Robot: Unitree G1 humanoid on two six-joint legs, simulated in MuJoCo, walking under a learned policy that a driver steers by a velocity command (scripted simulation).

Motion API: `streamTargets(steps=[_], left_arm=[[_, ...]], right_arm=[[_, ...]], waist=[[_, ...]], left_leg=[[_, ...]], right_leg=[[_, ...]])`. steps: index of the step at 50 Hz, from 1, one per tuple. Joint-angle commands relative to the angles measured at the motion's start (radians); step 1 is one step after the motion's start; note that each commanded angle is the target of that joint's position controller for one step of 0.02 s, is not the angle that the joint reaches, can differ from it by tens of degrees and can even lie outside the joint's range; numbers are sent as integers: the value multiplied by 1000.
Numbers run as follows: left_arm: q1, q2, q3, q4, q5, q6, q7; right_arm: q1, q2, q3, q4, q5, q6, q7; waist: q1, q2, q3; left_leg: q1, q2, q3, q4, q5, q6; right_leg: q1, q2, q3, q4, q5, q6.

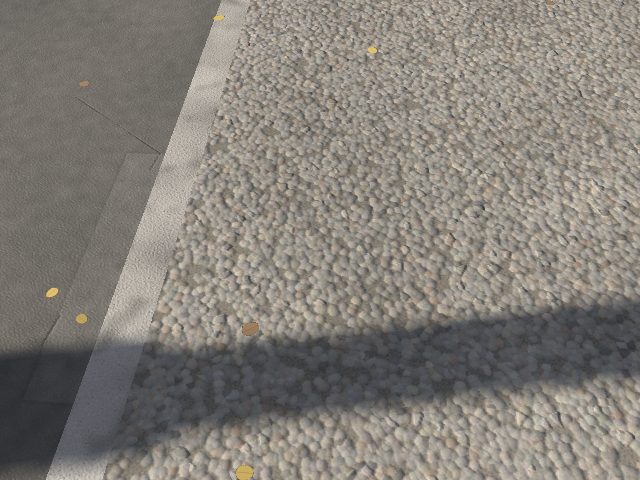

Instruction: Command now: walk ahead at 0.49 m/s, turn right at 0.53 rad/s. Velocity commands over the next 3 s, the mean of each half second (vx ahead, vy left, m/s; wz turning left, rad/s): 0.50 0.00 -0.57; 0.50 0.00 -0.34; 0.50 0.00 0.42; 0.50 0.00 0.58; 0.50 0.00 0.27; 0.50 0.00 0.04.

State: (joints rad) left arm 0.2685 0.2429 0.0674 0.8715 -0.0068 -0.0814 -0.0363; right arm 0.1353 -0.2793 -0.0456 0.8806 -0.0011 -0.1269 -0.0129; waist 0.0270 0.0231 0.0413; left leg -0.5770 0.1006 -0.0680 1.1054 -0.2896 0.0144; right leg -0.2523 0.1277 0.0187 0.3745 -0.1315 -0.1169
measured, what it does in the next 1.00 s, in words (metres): walks ahead, turning right: left foot, then right foot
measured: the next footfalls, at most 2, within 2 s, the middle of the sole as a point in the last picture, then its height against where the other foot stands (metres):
left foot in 0.30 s outside the picture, level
right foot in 0.82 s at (456, 449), level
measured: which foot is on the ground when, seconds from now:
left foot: up 0.00-0.28, down 0.30-0.82, up 0.84-1.00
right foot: down 0.00-0.30, up 0.32-0.80, down 0.82-1.00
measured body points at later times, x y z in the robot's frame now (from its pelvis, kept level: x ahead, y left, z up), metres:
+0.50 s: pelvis +0.29 +0.04 +0.00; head +0.32 +0.04 +0.45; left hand +0.48 +0.28 -0.11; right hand +0.30 -0.25 -0.11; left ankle +0.33 +0.14 -0.74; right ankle +0.25 -0.10 -0.65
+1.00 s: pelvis +0.52 -0.12 +0.00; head +0.54 -0.14 +0.45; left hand +0.75 +0.06 -0.10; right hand +0.48 -0.41 -0.13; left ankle +0.58 +0.04 -0.65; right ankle +0.51 -0.20 -0.74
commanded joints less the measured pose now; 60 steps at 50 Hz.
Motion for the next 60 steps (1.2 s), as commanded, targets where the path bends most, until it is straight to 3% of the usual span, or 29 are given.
streamTargets(steps=[1,6,9,12,14,15,16,17,18,19,20,22,24,26,31,36,38,39,40,41,42,43,44,45,46,48,51,56,60], left_arm=[[-27,166,36,-84,-6,-19,27],[62,178,41,-74,-14,-2,45],[103,169,41,-61,-21,7,47],[105,176,45,-70,-15,21,58],[75,153,37,-93,-11,27,58],[51,104,17,-118,0,23,51],[186,36,-4,-139,-20,10,47],[208,103,-1,-140,-35,6,49],[125,190,22,-141,-38,12,49],[57,191,25,-156,-29,19,52],[17,175,27,-171,-18,21,50],[27,132,27,-182,-22,33,41],[18,97,20,-202,-24,44,38],[-15,91,18,-230,-18,48,37],[-148,71,6,-277,-17,35,9],[-271,77,4,-345,-21,36,-21],[-247,98,16,-356,-13,39,-24],[-173,122,30,-343,-9,40,-21],[-10,160,56,-296,-11,40,-12],[157,233,84,-255,-8,47,8],[155,343,90,-252,-2,40,18],[209,259,67,-265,4,32,17],[159,223,53,-246,12,21,12],[93,197,44,-238,6,14,12],[28,158,33,-237,8,9,10],[-35,119,24,-235,16,-9,8],[-47,130,32,-201,23,-36,14],[-26,141,36,-161,24,-37,37],[41,167,46,-120,11,-23,46]], right_arm=[[7,-82,-25,-64,-20,16,-13],[-181,-50,-13,-132,-6,3,0],[-232,-76,-16,-167,6,-5,12],[-222,-112,-26,-181,10,-23,26],[-67,-152,-46,-146,5,-35,21],[94,-202,-62,-127,-13,-38,14],[233,-291,-88,-103,-25,-22,7],[235,-219,-74,-95,0,-10,13],[176,-134,-52,-120,6,-3,12],[120,-109,-42,-131,0,7,10],[79,-89,-35,-127,-5,12,12],[52,-76,-30,-117,-14,10,14],[59,-94,-39,-103,-6,2,17],[68,-120,-49,-92,-5,-2,16],[95,-153,-57,-77,0,13,8],[163,-197,-69,-53,21,43,6],[178,-219,-74,-47,30,55,3],[187,-230,-74,-38,33,61,2],[182,-217,-64,-31,33,65,1],[186,-174,-42,-46,14,59,1],[304,-34,5,-82,-8,37,20],[224,-136,-16,-60,37,10,31],[116,-172,-30,-100,71,4,35],[88,-155,-24,-107,60,4,30],[81,-151,-29,-97,37,12,25],[156,-130,-33,-70,36,48,24],[148,-86,-30,-70,33,79,15],[41,-57,-25,-102,24,69,31],[-88,-28,-9,-157,20,66,55]], waist=[[-39,-46,-26],[36,-93,-15],[52,-104,-24],[29,-127,-40],[-53,-147,-116],[-129,-94,-253],[-102,183,-416],[-98,269,-416],[-117,138,-260],[-106,57,-161],[-85,38,-82],[-45,82,-39],[-37,76,-32],[-36,54,-29],[-79,36,-7],[-108,39,33],[-73,63,-3],[-20,73,-51],[76,52,-132],[148,-24,-235],[30,-279,-364],[120,-159,-476],[120,-129,-307],[73,-88,-209],[35,-77,-148],[-30,-101,-114],[-51,-76,-53],[-18,-71,-5],[41,-53,48]], left_leg=[[-38,15,4,-174,139,-46],[51,-67,26,-532,423,-55],[51,-83,-2,-608,400,-46],[89,-95,-14,-663,271,-24],[314,-92,6,-712,245,26],[581,45,-105,-665,225,92],[983,288,-507,-689,93,256],[1003,354,-723,-771,-108,279],[868,308,-579,-793,-164,224],[726,259,-428,-811,-76,183],[600,213,-327,-846,23,169],[474,159,-189,-904,119,152],[445,157,-106,-943,204,173],[457,167,-41,-959,297,187],[497,132,138,-956,382,149],[630,183,199,-903,467,120],[655,193,224,-797,759,108],[650,190,231,-688,905,103],[579,162,258,-511,940,83],[336,123,265,-235,656,48],[-72,-59,202,147,-268,-9],[-132,-76,-11,275,-323,4],[-210,-38,-11,288,-248,11],[-192,10,-4,209,-156,15],[-147,39,-2,146,-98,8],[-31,62,-20,100,-17,-3],[-62,55,-39,29,80,-27],[-110,24,-20,-250,364,-30],[-137,8,49,-412,395,-2]], right_leg=[[-32,-260,271,-211,128,-176],[-46,-204,233,-175,49,-98],[55,-234,302,-108,34,-88],[158,-270,389,-5,81,-79],[141,-221,382,130,198,-45],[25,-166,315,370,150,-9],[-335,-17,167,711,-222,73],[-508,-73,163,881,-457,81],[-564,-126,169,942,-380,86],[-546,-165,127,937,-299,93],[-523,-192,116,884,-244,97],[-449,-237,100,825,-191,95],[-454,-253,82,789,-157,103],[-488,-261,84,720,-91,114],[-447,-242,19,433,157,105],[-437,-208,-50,283,84,63],[-325,-150,-93,256,-30,23],[-200,-110,-106,231,-66,-4],[41,-72,-113,152,12,-39],[369,-183,48,174,74,-83],[678,-496,595,99,-26,-256],[670,-549,737,-11,-71,-272],[553,-510,541,-23,24,-219],[401,-462,398,-34,97,-176],[274,-424,304,-64,140,-150],[129,-391,196,-149,145,-132],[69,-382,74,-227,192,-124],[125,-338,-105,-252,219,-65],[228,-375,-161,-243,241,-50]])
